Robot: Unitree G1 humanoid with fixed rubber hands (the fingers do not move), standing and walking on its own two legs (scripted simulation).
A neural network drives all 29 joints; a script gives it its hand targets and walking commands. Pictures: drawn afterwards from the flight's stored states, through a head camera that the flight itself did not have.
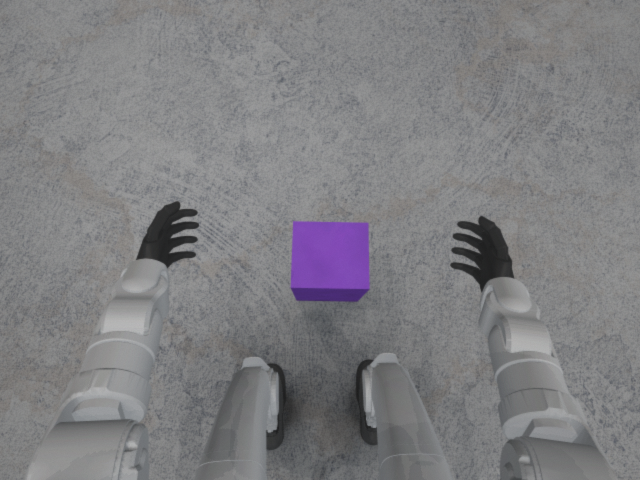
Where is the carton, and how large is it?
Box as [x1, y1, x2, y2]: [291, 221, 369, 301]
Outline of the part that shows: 293,221 291,289 296,299 356,301 369,288 367,223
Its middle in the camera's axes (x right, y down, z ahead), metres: +0.02 +0.07 +0.97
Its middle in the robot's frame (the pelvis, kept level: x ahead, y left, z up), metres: +0.45 -0.03 -0.55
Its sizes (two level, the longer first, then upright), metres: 0.171 0.151 0.259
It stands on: the floor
